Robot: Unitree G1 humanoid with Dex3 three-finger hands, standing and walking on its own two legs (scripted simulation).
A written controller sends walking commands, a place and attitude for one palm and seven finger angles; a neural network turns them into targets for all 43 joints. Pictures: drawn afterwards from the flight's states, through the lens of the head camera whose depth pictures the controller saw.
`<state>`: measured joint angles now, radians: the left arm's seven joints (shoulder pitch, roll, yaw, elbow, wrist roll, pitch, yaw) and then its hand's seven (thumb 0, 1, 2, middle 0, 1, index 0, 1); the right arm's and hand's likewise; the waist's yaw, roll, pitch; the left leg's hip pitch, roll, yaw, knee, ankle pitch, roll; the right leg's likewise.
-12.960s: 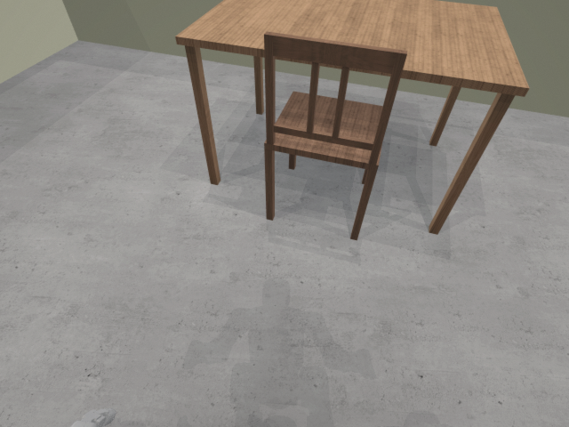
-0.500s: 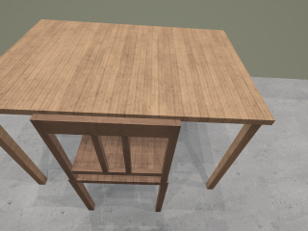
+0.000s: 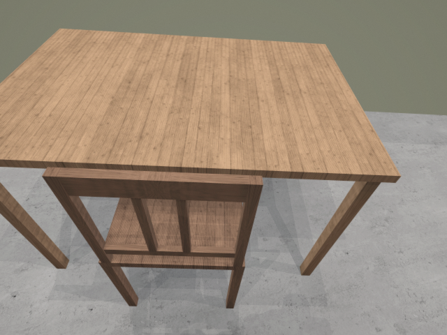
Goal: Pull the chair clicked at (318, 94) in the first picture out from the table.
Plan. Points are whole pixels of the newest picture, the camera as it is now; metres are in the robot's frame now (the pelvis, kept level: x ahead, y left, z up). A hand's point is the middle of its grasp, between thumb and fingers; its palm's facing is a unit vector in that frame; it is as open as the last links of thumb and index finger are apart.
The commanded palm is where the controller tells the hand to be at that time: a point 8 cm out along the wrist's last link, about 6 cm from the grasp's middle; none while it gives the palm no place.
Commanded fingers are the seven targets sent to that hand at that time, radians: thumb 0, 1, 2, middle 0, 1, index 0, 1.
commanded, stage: look again from close up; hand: left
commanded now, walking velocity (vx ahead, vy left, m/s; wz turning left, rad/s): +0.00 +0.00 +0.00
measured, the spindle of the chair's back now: (146, 224) +0.38 +0.21 -0.12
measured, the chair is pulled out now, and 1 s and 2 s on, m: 0.00 0.00 0.00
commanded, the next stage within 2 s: shuffle to correct the standing spot in 0.14 s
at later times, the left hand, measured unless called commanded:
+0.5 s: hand out of the picture -0.04 +0.15 -0.18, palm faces +0.02 -0.99 -0.16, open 7.3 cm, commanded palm none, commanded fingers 0.00 0.90 0.90 -0.20 -0.30 -0.20 -0.30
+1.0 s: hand out of the picture -0.04 +0.14 -0.19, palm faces -0.01 -0.99 -0.15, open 7.3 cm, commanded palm none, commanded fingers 0.00 0.90 0.90 -0.20 -0.30 -0.20 -0.30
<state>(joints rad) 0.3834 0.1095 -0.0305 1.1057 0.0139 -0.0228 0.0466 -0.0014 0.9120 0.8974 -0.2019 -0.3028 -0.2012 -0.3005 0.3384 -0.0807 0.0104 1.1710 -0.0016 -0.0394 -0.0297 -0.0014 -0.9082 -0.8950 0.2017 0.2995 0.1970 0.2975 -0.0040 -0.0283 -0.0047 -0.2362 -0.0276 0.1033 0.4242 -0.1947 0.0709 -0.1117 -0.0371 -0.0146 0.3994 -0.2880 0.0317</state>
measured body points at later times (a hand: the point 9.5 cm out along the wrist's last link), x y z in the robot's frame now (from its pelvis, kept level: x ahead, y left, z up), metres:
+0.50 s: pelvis -0.02 +0.00 +0.00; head +0.01 +0.00 +0.45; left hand -0.04 +0.20 -0.17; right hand -0.04 -0.21 -0.16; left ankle +0.02 +0.07 -0.74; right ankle -0.05 -0.14 -0.74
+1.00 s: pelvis -0.01 -0.01 -0.01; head +0.01 +0.00 +0.44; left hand -0.03 +0.19 -0.17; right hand -0.04 -0.21 -0.17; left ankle +0.02 +0.07 -0.74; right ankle -0.05 -0.14 -0.74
